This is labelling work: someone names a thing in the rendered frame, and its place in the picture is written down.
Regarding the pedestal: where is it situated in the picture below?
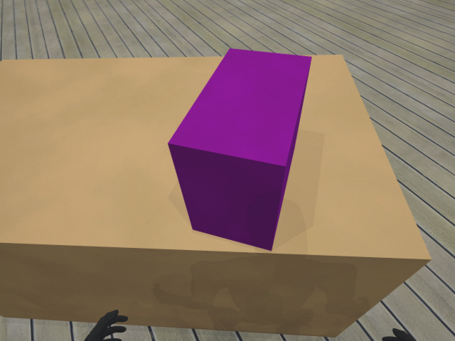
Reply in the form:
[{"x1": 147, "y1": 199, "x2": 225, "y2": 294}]
[{"x1": 0, "y1": 55, "x2": 432, "y2": 337}]

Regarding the carton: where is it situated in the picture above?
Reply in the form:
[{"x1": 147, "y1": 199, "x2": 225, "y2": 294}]
[{"x1": 168, "y1": 48, "x2": 312, "y2": 251}]

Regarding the robot left hand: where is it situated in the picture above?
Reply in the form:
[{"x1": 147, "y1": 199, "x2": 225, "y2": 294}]
[{"x1": 84, "y1": 310, "x2": 128, "y2": 341}]

